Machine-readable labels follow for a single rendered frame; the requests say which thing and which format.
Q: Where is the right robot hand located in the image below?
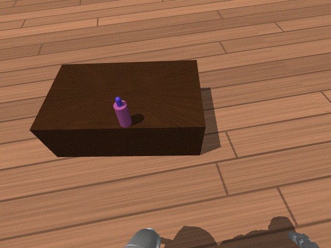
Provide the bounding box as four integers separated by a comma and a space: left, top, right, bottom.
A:
288, 231, 320, 248

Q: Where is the bottle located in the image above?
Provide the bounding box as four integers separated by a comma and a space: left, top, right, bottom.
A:
113, 97, 132, 128

